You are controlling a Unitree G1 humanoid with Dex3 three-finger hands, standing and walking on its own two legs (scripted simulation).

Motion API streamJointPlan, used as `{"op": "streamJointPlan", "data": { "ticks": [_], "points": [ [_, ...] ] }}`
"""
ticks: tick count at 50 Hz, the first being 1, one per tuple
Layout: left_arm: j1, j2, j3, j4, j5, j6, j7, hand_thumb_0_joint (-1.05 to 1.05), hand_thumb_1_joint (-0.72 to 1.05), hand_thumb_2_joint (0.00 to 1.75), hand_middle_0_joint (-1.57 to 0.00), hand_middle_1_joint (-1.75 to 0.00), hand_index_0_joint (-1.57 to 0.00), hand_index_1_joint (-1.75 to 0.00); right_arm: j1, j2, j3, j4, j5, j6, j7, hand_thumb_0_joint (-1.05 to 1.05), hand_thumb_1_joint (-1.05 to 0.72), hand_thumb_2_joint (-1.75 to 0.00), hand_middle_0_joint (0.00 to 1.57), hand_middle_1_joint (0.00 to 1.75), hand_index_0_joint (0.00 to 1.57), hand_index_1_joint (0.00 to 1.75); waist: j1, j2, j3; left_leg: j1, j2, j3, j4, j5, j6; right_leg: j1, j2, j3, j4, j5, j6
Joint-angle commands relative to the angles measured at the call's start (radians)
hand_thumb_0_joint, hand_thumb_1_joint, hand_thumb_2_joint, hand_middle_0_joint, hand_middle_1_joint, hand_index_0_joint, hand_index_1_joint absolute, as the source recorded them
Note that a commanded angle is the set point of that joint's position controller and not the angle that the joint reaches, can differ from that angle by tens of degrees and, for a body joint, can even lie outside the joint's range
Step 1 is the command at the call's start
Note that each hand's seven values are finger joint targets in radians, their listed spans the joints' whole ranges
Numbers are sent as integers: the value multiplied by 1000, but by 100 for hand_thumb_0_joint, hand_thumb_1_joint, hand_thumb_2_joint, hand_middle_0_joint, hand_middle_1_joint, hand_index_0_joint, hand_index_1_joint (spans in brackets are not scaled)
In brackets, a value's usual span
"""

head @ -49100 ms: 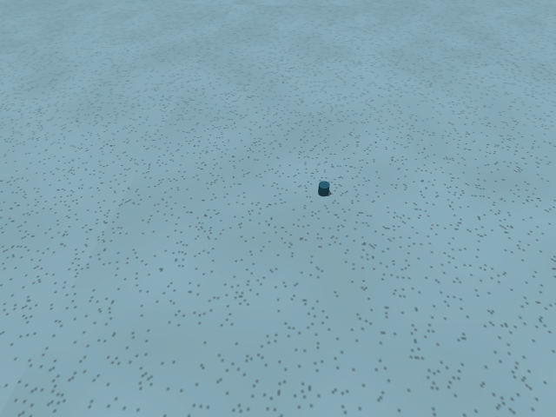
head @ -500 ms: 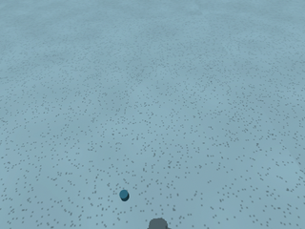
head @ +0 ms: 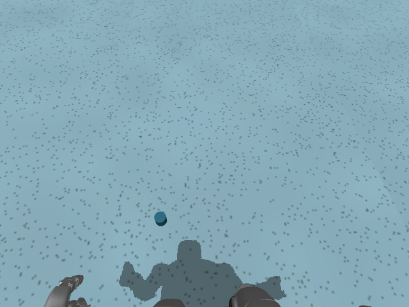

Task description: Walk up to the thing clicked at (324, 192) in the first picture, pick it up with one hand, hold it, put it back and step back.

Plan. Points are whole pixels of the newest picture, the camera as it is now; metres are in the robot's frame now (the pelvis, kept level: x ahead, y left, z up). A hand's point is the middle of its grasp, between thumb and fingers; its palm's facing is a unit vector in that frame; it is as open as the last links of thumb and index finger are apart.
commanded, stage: step back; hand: left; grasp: from above
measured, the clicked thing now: (160, 218) +0.50 +0.21 -0.73
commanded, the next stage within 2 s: none
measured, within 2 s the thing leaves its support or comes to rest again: neither
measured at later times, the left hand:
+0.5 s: hand out of the picture +0.04 +0.25 -0.14, palm faces -0.11 -0.91 -0.41, open 7.4 cm
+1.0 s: hand out of the picture -0.11 +0.26 -0.14, palm faces +0.00 -0.94 -0.34, open 7.4 cm
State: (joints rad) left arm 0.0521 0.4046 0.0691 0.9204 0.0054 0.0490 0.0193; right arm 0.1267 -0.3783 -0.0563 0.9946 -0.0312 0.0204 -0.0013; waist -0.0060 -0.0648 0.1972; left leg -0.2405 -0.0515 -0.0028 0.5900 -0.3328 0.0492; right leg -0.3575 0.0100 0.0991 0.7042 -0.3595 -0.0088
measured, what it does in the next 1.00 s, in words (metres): walks backwards: right foot, then left foot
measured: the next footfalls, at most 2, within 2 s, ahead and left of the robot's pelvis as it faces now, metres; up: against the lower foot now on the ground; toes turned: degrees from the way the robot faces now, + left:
right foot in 0.42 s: -0.04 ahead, -0.11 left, +0.00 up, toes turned -2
left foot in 0.80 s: -0.15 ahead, +0.12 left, +0.00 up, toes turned -3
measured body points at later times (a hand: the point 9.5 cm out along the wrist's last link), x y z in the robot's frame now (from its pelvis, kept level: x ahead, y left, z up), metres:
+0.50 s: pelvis -0.09 -0.01 -0.01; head -0.04 -0.02 +0.44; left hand +0.04 +0.30 -0.12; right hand -0.01 -0.32 -0.13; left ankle -0.02 +0.09 -0.72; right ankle -0.08 -0.11 -0.73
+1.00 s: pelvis -0.23 +0.00 +0.01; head -0.18 +0.02 +0.45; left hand -0.11 +0.31 -0.12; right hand -0.14 -0.32 -0.09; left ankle -0.19 +0.12 -0.73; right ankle -0.24 -0.15 -0.63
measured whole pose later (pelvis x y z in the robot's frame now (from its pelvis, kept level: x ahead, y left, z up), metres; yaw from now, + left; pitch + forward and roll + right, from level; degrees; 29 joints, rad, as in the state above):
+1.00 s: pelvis -0.23 +0.00 +0.01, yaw -1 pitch -2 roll -2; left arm 0.16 0.39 0.09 0.80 0.01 0.08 -0.01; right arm 0.18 -0.35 -0.03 0.88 -0.04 0.02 -0.01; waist 0.01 -0.04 0.14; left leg -0.26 0.03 -0.05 0.55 -0.25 0.00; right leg -0.48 0.13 0.15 1.19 -0.47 -0.01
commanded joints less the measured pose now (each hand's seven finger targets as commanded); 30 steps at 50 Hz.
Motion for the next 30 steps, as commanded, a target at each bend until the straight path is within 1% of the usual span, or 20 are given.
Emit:
{"op": "streamJointPlan", "data": {
  "ticks": [1, 2, 3, 4, 6, 7, 8, 10, 13, 16, 19, 20, 21, 22, 23, 24, 25, 26, 28, 30],
  "points": [
    [45, 127, 22, -103, 6, -4, 27, 0, 90, 90, -20, -30, -20, -30, 44, -285, -72, -100, 0, -14, -26, 0, -90, -90, 20, 30, 20, 30, -25, 232, -286, 212, 384, -348, -186, 867, 147, -123, 99, 91, 364, -264, -18],
    [23, 149, 32, -99, 9, -2, 28, 0, 90, 90, -20, -30, -20, -30, 15, -276, -72, -114, 2, -15, -31, 0, -90, -90, 20, 30, 20, 30, -25, 231, -264, 176, 367, -332, -194, 796, 148, -112, 91, 115, 413, -243, -16],
    [38, 160, 35, -91, 2, 1, 25, 0, 90, 90, -20, -30, -20, -30, -20, -248, -61, -123, -3, -16, -37, 0, -90, -90, 20, 30, 20, 30, -3, 202, -239, 175, 312, -262, -168, 815, 118, -130, 91, 122, 447, -194, -13],
    [77, 157, 36, -92, -3, 3, 21, 0, 90, 90, -20, -30, -20, -30, -27, -237, -57, -133, 1, -16, -42, 0, -90, -90, 20, 30, 20, 30, 20, 210, -229, 202, 282, -218, -142, 823, 89, -158, 90, 112, 448, -139, -12],
    [104, 158, 41, -98, 7, 1, 17, 0, 90, 90, -20, -30, -20, -30, -15, -218, -54, -147, 12, -18, -46, 0, -90, -90, 20, 30, 20, 30, 18, 176, -235, 235, 260, -191, -130, 802, 75, -158, 99, 91, 452, -94, -3],
    [105, 153, 44, -100, 9, 1, 16, 0, 90, 90, -20, -30, -20, -30, 2, -219, -58, -147, 12, -19, -47, 0, -90, -90, 20, 30, 20, 30, 7, 173, -234, 234, 267, -194, -130, 790, 84, -143, 97, 86, 434, -94, 11],
    [101, 151, 44, -109, 11, -1, 15, 0, 90, 90, -20, -30, -20, -30, 17, -209, -60, -149, 13, -18, -48, 0, -90, -90, 20, 30, 20, 30, -2, 152, -236, 265, 257, -183, -128, 766, 72, -152, 93, 80, 388, -78, 13],
    [87, 146, 46, -130, 11, -4, 13, 0, 90, 90, -20, -30, -20, -30, 43, -211, -63, -154, 17, -18, -49, 0, -90, -90, 20, 30, 20, 30, -19, 157, -241, 305, 263, -178, -116, 747, 77, -161, 80, 67, 307, -83, 22],
    [79, 151, 50, -142, 13, -7, 12, 0, 90, 90, -20, -30, -20, -30, 66, -234, -73, -165, 12, -17, -46, 0, -90, -90, 20, 30, 20, 30, -41, 160, -243, 284, 300, -205, -115, 693, 121, -110, 52, 44, 197, -118, 27],
    [103, 148, 55, -138, 21, -12, 6, 0, 90, 90, -20, -30, -20, -30, 30, -244, -75, -189, 11, -17, -38, 0, -90, -90, 20, 30, 20, 30, -27, 180, -257, 219, 328, -229, -119, 568, 166, -29, 14, -7, 85, -111, 12],
    [153, 147, 62, -120, 28, -21, -4, 0, 90, 90, -20, -30, -20, -30, -8, -252, -72, -200, 16, -13, -31, 0, -90, -90, 20, 30, 20, 30, -2, 166, -275, 130, 312, -228, -88, 438, 145, 87, 5, -31, -99, -20, -12],
    [183, 141, 63, -106, 31, -25, -5, 0, 90, 90, -20, -30, -20, -30, -33, -251, -69, -203, 20, -11, -29, 0, -90, -90, 20, 30, 20, 30, 20, 151, -275, 65, 295, -207, -68, 395, 120, 159, 8, -42, -182, 73, -27],
    [205, 153, 66, -99, 33, -29, -5, 0, 90, 90, -20, -30, -20, -30, -47, -243, -65, -204, 25, -9, -26, 0, -90, -90, 20, 30, 20, 30, 32, 120, -275, 5, 265, -183, -40, 330, 82, 205, -11, -3, -223, 179, -46],
    [208, 193, 76, -107, 40, -34, -4, 0, 90, 90, -20, -30, -20, -30, -49, -219, -58, -211, 32, -9, -24, 0, -90, -90, 20, 30, 20, 30, 28, 12, -280, -94, 188, -139, 43, 204, 38, 248, -104, 129, -248, 286, -90],
    [163, 249, 89, -130, 29, -31, -8, 0, 90, 90, -20, -30, -20, -30, -64, -180, -48, -215, 36, -6, -22, 0, -90, -90, 20, 30, 20, 30, 35, -129, -206, -185, 22, -55, 177, -36, -32, 170, -234, 306, -344, 280, -200],
    [98, 297, 93, -164, 34, -34, -7, 0, 90, 90, -20, -30, -20, -30, -57, -185, -55, -202, 33, 4, -30, 0, -90, -90, 20, 30, 20, 30, 49, -230, -164, -145, -53, -44, 438, -293, -56, 14, -395, 452, -416, 304, -324],
    [53, 272, 89, -190, 36, -38, -6, 0, 90, 90, -20, -30, -20, -30, -9, -207, -59, -182, 27, 8, -29, 0, -90, -90, 20, 30, 20, 30, 23, -175, -124, -110, -35, -116, 552, -301, -61, -72, -400, 462, -419, 311, -323],
    [43, 232, 84, -202, 28, -37, -4, 0, 90, 90, -20, -30, -20, -30, 30, -216, -55, -164, 31, 10, -24, 0, -90, -90, 20, 30, 20, 30, 8, -107, -121, -123, -46, -132, 578, -251, -56, -43, -346, 367, -402, 337, -292],
    [13, 186, 71, -215, 28, -39, 6, 0, 90, 90, -20, -30, -20, -30, 55, -197, -45, -146, 37, 6, -22, 0, -90, -90, 20, 30, 20, 30, -4, -38, -148, -175, -84, -154, 615, -185, -56, 45, -243, 196, -335, 473, -225],
    [37, 172, 71, -218, 32, -34, 7, 0, 90, 90, -20, -30, -20, -30, 70, -195, -36, -154, 36, -2, -30, 0, -90, -90, 20, 30, 20, 30, 11, -23, -193, -204, -83, -139, 592, -163, -68, 141, -196, 147, -291, 494, -201]
  ]
}}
